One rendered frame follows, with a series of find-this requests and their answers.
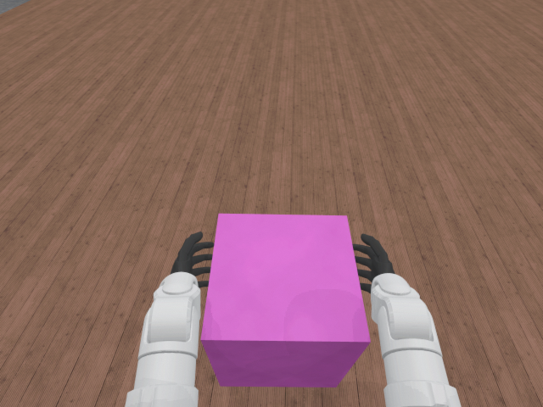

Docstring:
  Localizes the robot right hand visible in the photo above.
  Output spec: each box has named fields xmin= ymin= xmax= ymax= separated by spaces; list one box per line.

xmin=352 ymin=234 xmax=395 ymax=293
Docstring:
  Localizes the carton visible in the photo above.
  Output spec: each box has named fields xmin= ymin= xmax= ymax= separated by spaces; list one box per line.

xmin=201 ymin=214 xmax=371 ymax=387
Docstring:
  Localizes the robot left hand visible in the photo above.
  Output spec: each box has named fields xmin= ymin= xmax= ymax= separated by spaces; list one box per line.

xmin=171 ymin=231 xmax=214 ymax=288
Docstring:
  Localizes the robot right forearm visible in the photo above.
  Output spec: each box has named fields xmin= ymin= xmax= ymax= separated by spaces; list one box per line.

xmin=371 ymin=273 xmax=461 ymax=407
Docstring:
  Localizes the robot left forearm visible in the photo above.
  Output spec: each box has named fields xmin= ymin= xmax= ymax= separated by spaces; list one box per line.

xmin=125 ymin=272 xmax=200 ymax=407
